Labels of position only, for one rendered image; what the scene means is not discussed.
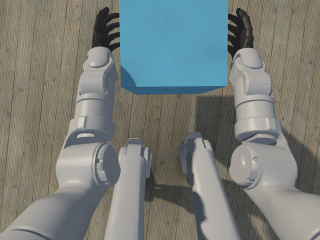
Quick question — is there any robot left hand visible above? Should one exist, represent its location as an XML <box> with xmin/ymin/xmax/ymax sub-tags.
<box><xmin>92</xmin><ymin>7</ymin><xmax>120</xmax><ymax>52</ymax></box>

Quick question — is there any carton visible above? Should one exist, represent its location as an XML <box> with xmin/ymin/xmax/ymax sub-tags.
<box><xmin>119</xmin><ymin>0</ymin><xmax>228</xmax><ymax>95</ymax></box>

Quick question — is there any robot left upper arm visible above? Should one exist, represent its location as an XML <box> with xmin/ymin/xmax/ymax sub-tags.
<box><xmin>0</xmin><ymin>142</ymin><xmax>121</xmax><ymax>240</ymax></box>

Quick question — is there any robot right thigh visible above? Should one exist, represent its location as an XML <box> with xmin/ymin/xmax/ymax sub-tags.
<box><xmin>178</xmin><ymin>137</ymin><xmax>242</xmax><ymax>240</ymax></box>

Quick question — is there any robot right hand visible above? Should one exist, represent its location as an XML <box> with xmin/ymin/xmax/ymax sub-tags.
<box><xmin>227</xmin><ymin>8</ymin><xmax>254</xmax><ymax>60</ymax></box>

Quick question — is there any robot left shin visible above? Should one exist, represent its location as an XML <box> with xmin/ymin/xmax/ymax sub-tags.
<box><xmin>118</xmin><ymin>138</ymin><xmax>145</xmax><ymax>162</ymax></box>

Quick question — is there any robot right upper arm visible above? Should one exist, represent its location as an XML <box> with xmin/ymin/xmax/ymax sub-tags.
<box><xmin>229</xmin><ymin>142</ymin><xmax>320</xmax><ymax>240</ymax></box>

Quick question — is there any left robot forearm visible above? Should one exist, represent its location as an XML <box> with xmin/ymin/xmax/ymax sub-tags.
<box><xmin>56</xmin><ymin>46</ymin><xmax>119</xmax><ymax>180</ymax></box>

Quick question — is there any right robot forearm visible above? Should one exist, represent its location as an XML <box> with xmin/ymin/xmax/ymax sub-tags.
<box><xmin>228</xmin><ymin>47</ymin><xmax>298</xmax><ymax>169</ymax></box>

